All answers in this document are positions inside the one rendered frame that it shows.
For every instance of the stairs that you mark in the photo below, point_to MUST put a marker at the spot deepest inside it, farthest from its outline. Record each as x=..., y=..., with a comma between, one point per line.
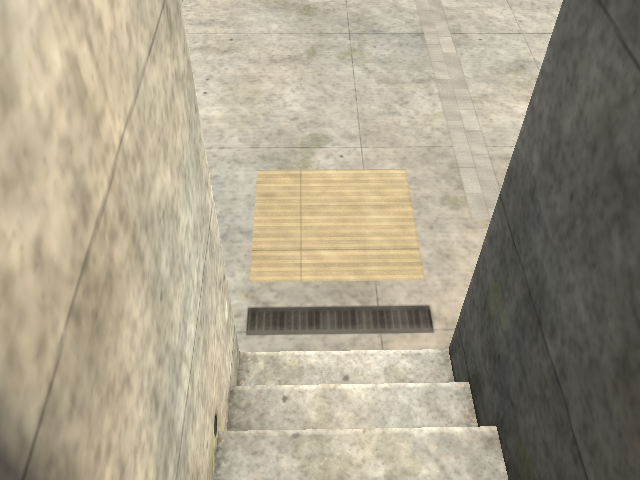
x=354, y=415

